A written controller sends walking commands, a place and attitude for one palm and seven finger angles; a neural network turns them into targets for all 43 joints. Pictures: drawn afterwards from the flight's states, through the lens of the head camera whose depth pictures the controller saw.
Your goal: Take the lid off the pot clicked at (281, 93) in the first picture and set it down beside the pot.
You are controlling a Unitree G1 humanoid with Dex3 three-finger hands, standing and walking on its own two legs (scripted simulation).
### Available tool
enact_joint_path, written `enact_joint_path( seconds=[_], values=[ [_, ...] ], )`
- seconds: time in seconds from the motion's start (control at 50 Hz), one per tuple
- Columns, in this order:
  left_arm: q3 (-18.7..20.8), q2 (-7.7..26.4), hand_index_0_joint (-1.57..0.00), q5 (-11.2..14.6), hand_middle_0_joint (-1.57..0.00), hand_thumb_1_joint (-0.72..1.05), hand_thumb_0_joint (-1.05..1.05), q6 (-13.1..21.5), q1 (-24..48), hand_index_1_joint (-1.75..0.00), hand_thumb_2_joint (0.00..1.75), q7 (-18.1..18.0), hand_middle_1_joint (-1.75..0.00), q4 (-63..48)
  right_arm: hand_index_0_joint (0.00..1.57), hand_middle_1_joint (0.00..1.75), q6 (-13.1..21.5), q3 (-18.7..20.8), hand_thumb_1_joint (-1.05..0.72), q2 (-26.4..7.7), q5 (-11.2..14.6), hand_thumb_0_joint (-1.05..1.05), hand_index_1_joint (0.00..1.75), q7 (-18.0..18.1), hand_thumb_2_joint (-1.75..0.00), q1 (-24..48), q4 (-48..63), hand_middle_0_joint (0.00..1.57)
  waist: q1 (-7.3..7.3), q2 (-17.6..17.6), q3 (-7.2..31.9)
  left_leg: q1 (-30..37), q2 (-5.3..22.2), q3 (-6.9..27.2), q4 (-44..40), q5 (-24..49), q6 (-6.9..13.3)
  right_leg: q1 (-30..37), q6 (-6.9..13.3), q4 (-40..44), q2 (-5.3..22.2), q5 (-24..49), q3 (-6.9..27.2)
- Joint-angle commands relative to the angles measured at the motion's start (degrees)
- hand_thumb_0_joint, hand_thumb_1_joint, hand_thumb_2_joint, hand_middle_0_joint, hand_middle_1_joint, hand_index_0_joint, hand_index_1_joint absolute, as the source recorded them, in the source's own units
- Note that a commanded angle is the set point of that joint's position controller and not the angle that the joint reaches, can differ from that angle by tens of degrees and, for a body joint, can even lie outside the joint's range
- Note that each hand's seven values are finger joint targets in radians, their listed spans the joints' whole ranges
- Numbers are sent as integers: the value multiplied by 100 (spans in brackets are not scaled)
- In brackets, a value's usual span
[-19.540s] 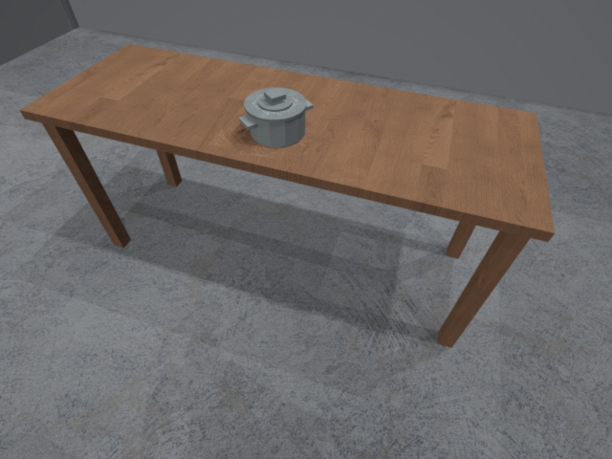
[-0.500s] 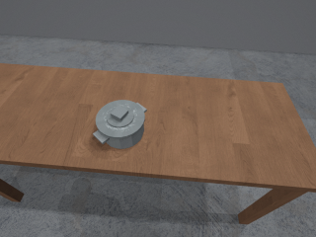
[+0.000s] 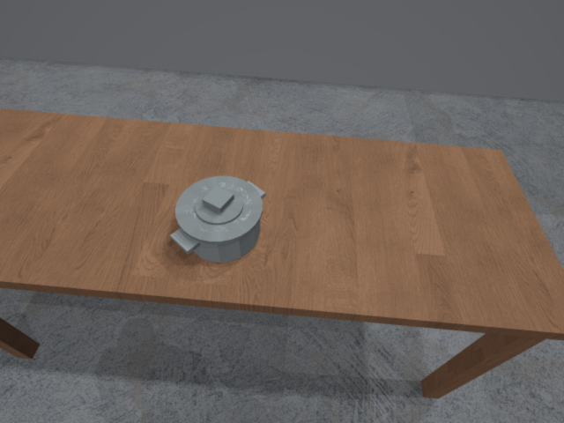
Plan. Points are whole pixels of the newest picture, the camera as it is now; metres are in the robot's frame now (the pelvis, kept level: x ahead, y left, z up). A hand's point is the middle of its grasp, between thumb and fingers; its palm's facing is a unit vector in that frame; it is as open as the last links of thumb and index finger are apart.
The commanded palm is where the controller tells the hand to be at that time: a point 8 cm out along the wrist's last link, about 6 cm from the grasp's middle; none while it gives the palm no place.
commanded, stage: look again from close up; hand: left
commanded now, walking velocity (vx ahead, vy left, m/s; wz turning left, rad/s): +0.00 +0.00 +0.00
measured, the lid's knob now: (218, 199) +0.49 +0.15 -0.01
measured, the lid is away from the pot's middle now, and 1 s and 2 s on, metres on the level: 0.00 0.00 0.00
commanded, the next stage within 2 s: lift the closed hand beside the body in 0.70 s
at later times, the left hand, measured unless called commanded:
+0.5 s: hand out of the picture -0.04 +0.17 -0.18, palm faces +0.02 -0.99 -0.14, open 7.4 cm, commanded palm none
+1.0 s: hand out of the picture +0.09 +0.22 -0.11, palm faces +0.08 -0.94 -0.32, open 6.5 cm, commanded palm +0.07 +0.25 -0.07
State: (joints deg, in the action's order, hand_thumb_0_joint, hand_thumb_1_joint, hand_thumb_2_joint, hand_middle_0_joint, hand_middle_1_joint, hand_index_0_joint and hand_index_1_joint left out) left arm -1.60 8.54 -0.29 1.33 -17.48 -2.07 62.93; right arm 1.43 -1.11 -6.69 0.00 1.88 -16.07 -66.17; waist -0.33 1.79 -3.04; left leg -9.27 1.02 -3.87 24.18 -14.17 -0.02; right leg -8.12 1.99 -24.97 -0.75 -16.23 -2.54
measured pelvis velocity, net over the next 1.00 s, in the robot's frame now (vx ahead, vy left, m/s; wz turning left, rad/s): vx -0.02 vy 0.04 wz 0.04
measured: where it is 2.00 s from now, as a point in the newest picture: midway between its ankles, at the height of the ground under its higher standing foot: outside the picture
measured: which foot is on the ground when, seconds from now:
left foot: down 0.00-1.00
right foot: down 0.00-1.00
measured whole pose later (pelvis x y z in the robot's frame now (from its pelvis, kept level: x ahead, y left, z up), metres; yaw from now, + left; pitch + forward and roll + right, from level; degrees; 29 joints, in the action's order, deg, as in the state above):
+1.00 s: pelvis -0.02 +0.04 -0.01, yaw +2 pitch -1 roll +0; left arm -6.0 12.1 0.9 -1.3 -24.6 -8.9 23.9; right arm 13.8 -0.9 -14.3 3.8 2.3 -17.7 -51.3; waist 1.1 -3.0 0.1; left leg -12.5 -2.5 -2.9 28.9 -15.1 3.3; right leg -10.2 -1.1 -29.1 3.0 -17.4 -3.7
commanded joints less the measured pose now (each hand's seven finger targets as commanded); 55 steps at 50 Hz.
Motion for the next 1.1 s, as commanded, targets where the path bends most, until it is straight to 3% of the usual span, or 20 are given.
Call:
enact_joint_path(
  seconds=[0.0, 0.22, 0.32, 0.4, 0.76, 0.78, 0.8, 0.82, 0.84, 0.86, 0.88, 0.9, 0.92, 0.94, 0.96, 0.98, 1.02, 1.04, 1.08],
  values=[
    [90, 521, -20, -28, -20, 90, 0, 48, -577, -30, 90, -46, -30, -117, 20, 30, 60, 92, -90, -489, -16, 0, 30, 2, -90, -490, 113, 20, -18, -123, -117, 5, 560, 538, -312, 940, 189, -337, 101, 499, 769, 1214, 656],
    [82, 427, -20, -29, -20, 90, 0, 42, -687, -30, 90, -54, -30, -56, 20, 30, 88, 92, -90, -449, -12, 0, 30, 9, -90, -564, 82, 20, -35, -242, -35, 51, 566, 600, -325, 1017, 251, -370, 90, 451, 761, 1065, 619],
    [79, 374, -20, -43, -20, 90, 0, 18, -689, -30, 90, -53, -30, -21, 20, 30, 70, 95, -90, -418, -11, 0, 30, 6, -90, -600, 80, 20, -22, -192, -304, -123, 556, 610, -395, 694, 265, -531, 81, 492, 737, 737, 596],
    [78, 371, -20, -39, -20, 90, 0, 29, -751, -30, 90, -54, -30, -10, 20, 30, 93, 99, -90, -432, -11, 0, 30, 8, -90, -623, 86, 20, -29, -200, -108, -16, 559, 623, -360, 874, 289, -459, 76, 431, 745, 895, 598],
    [56, 307, -20, -50, -20, 90, 0, 21, -832, -30, 90, -65, -30, 43, 20, 30, 103, 110, -90, -400, 3, 0, 30, 14, -90, -652, 78, 20, -29, -182, -239, -127, 563, 635, -383, 835, 322, -506, 43, 422, 747, 877, 569],
    [116, 528, -20, -142, -20, 90, 0, 131, -808, -30, 90, -241, -30, 192, 20, 30, 100, 127, -90, -758, 13, 0, 30, -36, -90, -35, 539, 20, -68, -534, -125, -411, 536, 530, 631, 1777, 93, -465, -30, 385, 869, 2206, 660],
    [-475, 1032, -24, 619, -24, 90, 0, 1017, 2941, -35, 90, -246, -35, -7512, 20, 30, 1109, 211, -90, -1522, 449, 0, 30, -50, -90, 42, 2645, 20, 75, -1390, 2466, 786, 0, 751, -133, 1352, -81, 29, 32, -87, 422, 1505, 227],
    [-238, 867, -29, 249, -29, 90, 0, 492, 902, -40, 90, -554, -40, -6130, 20, 30, 1518, 85, -90, -1078, 561, 0, 30, 199, -90, 529, 2275, 20, -55, -1964, 2310, 778, 214, 567, -138, 1318, -120, -234, 179, -259, 302, 879, 128],
    [-249, 789, -33, 334, -33, 90, 0, 110, 681, -44, 90, -761, -44, -5833, 20, 30, 1607, 153, -90, -1195, 560, 0, 30, 215, -90, 566, 1993, 20, -16, -1531, 1829, 313, 197, 668, -89, 803, -201, -395, 66, -218, 307, 765, -30],
    [-487, 219, -38, 312, -38, 90, 0, -229, -431, -49, 90, -764, -49, -5413, 20, 30, 1626, 144, -90, -1095, 603, 0, 30, 173, -90, 482, 2055, 20, 31, -1002, 1284, 160, 153, 772, -279, 590, -78, -409, 34, -50, 262, 711, -136],
    [-934, -206, -42, 345, -42, 90, 0, -258, -91, -54, 90, -680, -54, -5707, 20, 30, 1680, 61, -90, -1137, 551, 0, 30, 153, -90, 496, 2244, 20, 135, -512, 655, -1, 137, 806, -354, 412, -2, -506, -5, -6, 207, 598, -224],
    [-1448, -736, -46, 284, -46, 90, 0, -232, -347, -59, 90, -564, -59, -5319, 20, 30, 1751, 29, -90, -1216, 498, 0, 30, 122, -90, 509, 2337, 20, 250, -107, 186, -2, 103, 821, -330, 234, 94, -759, -31, 64, 141, 515, -268],
    [-1551, -871, -51, 151, -51, 90, 0, -200, -494, -64, 90, -510, -64, -4734, 20, 30, 1736, 56, -90, -1300, 368, 0, 30, 69, -90, 511, 2362, 20, 267, 351, -241, -202, 78, 885, -278, 244, 161, -971, -56, 47, 116, 449, -322],
    [-1455, -924, -55, 25, -55, 90, 0, -205, -995, -68, 90, -486, -68, -4004, 20, 30, 1664, 148, -90, -1354, 300, 0, 30, -7, -90, 540, 2497, 20, 182, 708, -318, -427, 82, 881, -180, 344, 180, -1076, -55, 18, 118, 390, -362],
    [-1016, -577, -60, -36, -60, 90, 0, -211, -1199, -73, 90, -460, -73, -3641, 20, 30, 1508, 275, -90, -1411, 257, 0, 30, -79, -90, 447, 2615, 20, 55, 1013, -374, -649, 82, 844, -114, 353, 161, -1160, -61, -40, 88, 295, -382],
    [-318, -29, -64, -54, -64, 90, 0, -154, -1584, -78, 90, -423, -78, -3672, 20, 30, 1366, 389, -90, -1416, 223, 0, 30, -116, -90, 586, 2741, 20, -151, 1143, -337, -770, 86, 774, -118, 352, 119, -1066, -67, -46, 122, 225, -350],
    [877, 958, -73, -6, -73, 90, 0, 42, -2387, -88, 90, -350, -88, -4392, 20, 30, 1190, 472, -90, -1359, 161, 0, 30, -147, -90, 905, 3175, 20, -500, 1158, 145, -829, 12, 555, -159, 446, 39, -603, -54, -26, 171, 182, -261],
    [1461, 1418, -77, 69, -77, 90, 0, 133, -2728, -92, 90, -367, -92, -4660, 20, 30, 1103, 498, -90, -1304, 180, 0, 30, -125, -90, 1046, 3315, 20, -643, 752, 350, -797, -3, 478, -154, 553, -11, -318, -27, -39, 228, 264, -230],
    [1175, 1222, -86, 126, -86, 90, 0, 309, -2074, -102, 90, -308, -102, -5830, 20, 30, 1053, 416, -90, -1225, 208, 0, 30, -98, -90, 1155, 3816, 20, -458, -31, 497, -542, -61, 353, -130, 569, -22, -285, -23, -79, 251, 444, -92]
  ],
)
